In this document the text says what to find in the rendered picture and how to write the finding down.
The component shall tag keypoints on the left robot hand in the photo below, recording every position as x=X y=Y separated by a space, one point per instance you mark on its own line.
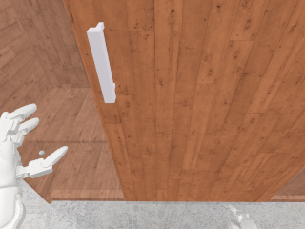
x=11 y=137

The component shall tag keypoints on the handle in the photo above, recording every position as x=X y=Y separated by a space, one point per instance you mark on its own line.
x=101 y=61

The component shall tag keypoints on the wardrobe door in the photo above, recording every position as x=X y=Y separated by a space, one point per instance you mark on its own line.
x=295 y=186
x=210 y=95

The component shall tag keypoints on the left robot forearm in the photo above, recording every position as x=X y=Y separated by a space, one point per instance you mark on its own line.
x=12 y=209

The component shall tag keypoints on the right robot hand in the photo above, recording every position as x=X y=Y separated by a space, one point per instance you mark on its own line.
x=242 y=216

